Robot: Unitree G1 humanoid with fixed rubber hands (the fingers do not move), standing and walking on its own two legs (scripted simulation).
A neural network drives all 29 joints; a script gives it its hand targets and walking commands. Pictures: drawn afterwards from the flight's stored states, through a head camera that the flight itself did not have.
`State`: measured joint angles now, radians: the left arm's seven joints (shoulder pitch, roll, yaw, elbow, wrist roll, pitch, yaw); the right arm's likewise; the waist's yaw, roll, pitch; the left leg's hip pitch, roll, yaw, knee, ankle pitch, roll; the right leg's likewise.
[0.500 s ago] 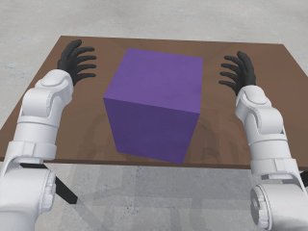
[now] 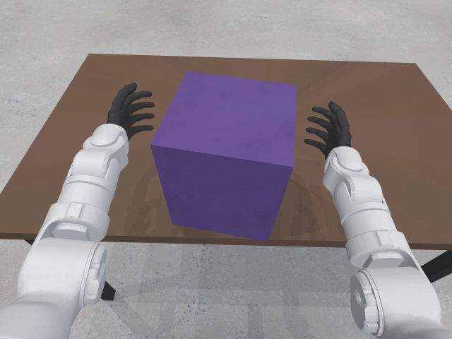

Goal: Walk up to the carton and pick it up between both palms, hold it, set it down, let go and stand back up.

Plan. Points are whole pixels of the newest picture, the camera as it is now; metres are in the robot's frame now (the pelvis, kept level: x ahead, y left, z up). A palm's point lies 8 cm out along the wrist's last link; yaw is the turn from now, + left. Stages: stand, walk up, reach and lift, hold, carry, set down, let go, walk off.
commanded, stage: reach and lift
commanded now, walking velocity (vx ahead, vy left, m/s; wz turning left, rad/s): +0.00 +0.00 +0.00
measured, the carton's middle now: (229, 160) +0.43 -0.01 +0.05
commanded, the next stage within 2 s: none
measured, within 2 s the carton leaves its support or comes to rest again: neither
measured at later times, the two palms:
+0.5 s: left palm (137, 148) +0.43 +0.16 +0.09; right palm (323, 163) +0.40 -0.19 +0.08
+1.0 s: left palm (149, 151) +0.43 +0.14 +0.09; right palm (313, 161) +0.40 -0.17 +0.09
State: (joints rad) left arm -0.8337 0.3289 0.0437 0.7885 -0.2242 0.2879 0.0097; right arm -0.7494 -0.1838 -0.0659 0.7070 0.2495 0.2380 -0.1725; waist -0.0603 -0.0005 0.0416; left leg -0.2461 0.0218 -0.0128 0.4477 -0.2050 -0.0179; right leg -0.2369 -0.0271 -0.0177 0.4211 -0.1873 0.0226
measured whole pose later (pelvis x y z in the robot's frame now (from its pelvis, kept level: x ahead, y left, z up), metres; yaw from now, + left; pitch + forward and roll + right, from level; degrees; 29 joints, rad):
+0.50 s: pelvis +0.01 +0.00 +0.00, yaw +0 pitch +3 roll +0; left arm -0.78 0.23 0.04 0.94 -0.19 0.04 0.04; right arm -0.69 -0.12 -0.07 0.81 0.25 0.02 -0.21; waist -0.06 0.00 0.02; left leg -0.29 0.02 -0.01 0.45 -0.21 -0.02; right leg -0.28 -0.03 -0.02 0.42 -0.19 0.02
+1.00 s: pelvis +0.01 +0.00 +0.00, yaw +0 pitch +3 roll +0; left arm -0.77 0.15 0.07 0.94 -0.06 0.00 0.05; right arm -0.69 -0.06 -0.07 0.81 0.23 0.00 -0.25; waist -0.05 -0.02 0.01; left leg -0.29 0.02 -0.01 0.45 -0.21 -0.02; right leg -0.28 -0.03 -0.02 0.42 -0.19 0.02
